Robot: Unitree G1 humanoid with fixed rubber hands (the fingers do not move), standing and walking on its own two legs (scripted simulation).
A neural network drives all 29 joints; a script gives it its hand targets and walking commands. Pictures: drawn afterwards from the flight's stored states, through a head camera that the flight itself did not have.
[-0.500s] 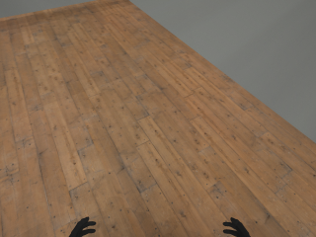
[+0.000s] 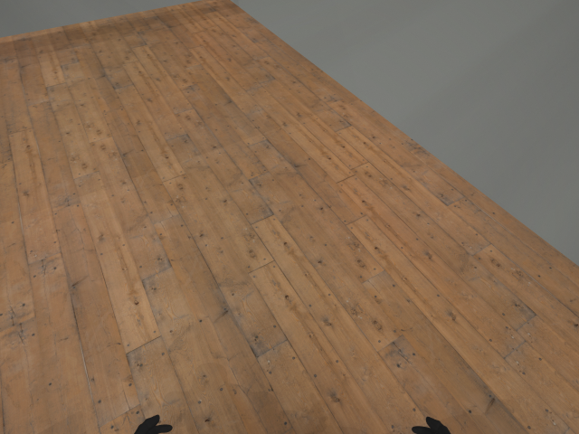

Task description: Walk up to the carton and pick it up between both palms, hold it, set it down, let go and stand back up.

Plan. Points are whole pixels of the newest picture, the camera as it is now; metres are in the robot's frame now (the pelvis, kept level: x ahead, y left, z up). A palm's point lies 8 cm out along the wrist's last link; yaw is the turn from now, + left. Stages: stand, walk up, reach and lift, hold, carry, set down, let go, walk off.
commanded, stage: stand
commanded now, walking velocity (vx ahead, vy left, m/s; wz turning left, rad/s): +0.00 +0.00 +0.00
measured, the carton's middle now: out of the picture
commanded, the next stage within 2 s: walk up in 0.52 s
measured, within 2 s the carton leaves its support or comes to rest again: neither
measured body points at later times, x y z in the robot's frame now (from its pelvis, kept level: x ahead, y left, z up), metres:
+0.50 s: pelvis +0.00 +0.00 +0.01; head +0.01 +0.00 +0.46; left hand +0.06 +0.23 -0.14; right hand +0.06 -0.23 -0.14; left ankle +0.00 +0.12 -0.73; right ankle +0.00 -0.12 -0.73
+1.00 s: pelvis -0.03 +0.04 +0.01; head +0.00 +0.06 +0.45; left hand +0.01 +0.33 -0.13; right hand +0.08 -0.25 -0.11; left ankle -0.02 +0.21 -0.67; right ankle +0.00 -0.12 -0.73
